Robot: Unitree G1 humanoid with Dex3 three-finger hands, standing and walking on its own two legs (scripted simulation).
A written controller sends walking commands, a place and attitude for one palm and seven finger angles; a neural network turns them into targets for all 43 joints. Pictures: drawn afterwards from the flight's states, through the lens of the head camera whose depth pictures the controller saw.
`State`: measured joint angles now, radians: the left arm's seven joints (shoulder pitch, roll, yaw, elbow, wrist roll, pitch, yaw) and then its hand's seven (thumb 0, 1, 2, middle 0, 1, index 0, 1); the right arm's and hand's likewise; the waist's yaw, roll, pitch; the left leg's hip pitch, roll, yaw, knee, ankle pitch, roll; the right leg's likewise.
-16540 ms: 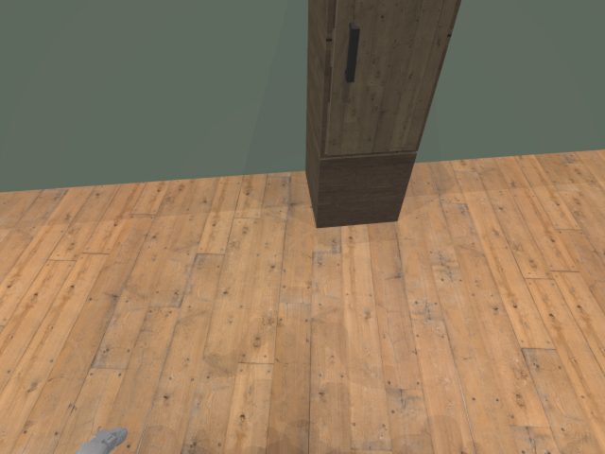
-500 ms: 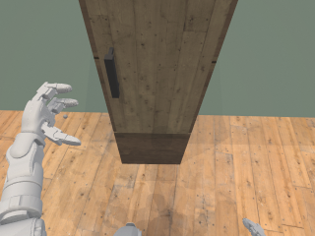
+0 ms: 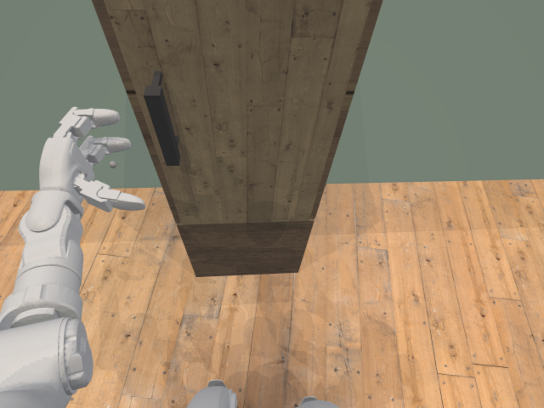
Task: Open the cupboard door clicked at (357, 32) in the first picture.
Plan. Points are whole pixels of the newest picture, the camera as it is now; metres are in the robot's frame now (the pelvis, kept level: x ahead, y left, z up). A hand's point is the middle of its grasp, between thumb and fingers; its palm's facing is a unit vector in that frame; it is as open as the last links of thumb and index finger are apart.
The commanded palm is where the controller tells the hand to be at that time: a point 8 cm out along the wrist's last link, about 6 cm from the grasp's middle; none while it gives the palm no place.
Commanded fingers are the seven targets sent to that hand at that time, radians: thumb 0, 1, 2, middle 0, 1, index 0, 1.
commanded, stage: move the hooked fingers beside the handle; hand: left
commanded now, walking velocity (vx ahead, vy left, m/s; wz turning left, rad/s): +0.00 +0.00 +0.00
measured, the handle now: (165, 121) +0.54 +0.17 +0.08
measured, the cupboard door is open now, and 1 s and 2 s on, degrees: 0 0 0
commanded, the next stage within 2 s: slide the fingers in behind the handle in 1.20 s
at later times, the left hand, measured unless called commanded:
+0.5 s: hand (128, 134) +0.51 +0.22 +0.08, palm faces +0.04 -1.00 +0.00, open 14.0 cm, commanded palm +0.48 +0.27 +0.08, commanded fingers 0.00 -0.50 0.30 -0.30 -1.20 -0.30 -1.20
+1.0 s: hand (123, 146) +0.49 +0.23 +0.08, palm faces +0.04 -1.00 +0.00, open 14.0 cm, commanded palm +0.47 +0.27 +0.08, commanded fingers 0.00 -0.50 0.30 -0.30 -1.20 -0.30 -1.20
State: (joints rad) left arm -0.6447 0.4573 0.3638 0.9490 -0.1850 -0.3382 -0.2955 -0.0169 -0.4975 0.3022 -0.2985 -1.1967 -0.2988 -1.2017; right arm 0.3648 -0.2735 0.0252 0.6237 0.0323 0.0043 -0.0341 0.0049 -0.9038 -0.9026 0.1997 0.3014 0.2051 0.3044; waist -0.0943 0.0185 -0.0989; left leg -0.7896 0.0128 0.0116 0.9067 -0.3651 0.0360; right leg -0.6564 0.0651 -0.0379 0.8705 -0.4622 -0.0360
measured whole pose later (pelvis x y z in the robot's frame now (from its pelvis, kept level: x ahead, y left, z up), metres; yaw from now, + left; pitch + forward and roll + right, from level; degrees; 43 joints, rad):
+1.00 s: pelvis +0.01 +0.01 -0.01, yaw -1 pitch +19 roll -4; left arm -0.82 0.52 0.40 1.13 -0.12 -0.35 -0.27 -0.02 -0.50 0.30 -0.30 -1.20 -0.30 -1.20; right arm 0.38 -0.27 0.03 0.60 0.01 0.08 -0.01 0.00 -0.90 -0.90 0.20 0.30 0.21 0.30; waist -0.14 0.02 -0.12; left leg -0.90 0.02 0.01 0.98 -0.40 0.05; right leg -0.75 0.08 -0.04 0.91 -0.48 -0.02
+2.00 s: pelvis +0.00 -0.01 -0.01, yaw -1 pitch +18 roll -3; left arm -0.85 0.45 0.36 1.14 -0.11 -0.38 -0.16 -0.02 -0.50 0.30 -0.30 -1.20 -0.30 -1.20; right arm 0.38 -0.26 0.03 0.61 0.01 0.07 0.01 0.00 -0.91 -0.90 0.20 0.30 0.20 0.30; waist -0.15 0.03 -0.12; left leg -0.91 0.03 0.00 0.99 -0.39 0.03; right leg -0.77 0.08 -0.05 0.94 -0.49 -0.05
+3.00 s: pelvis +0.00 -0.01 -0.01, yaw +0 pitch +18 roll -3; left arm -0.88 0.37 0.29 1.15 -0.09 -0.41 -0.06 -0.02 -0.50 0.30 -0.31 -1.22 -0.31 -1.21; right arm 0.40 -0.26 0.02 0.64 -0.01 0.05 0.03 0.00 -0.91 -0.90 0.20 0.30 0.20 0.30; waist -0.15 0.04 -0.13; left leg -0.92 0.02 0.00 0.99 -0.39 0.03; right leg -0.79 0.08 -0.05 0.95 -0.49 -0.05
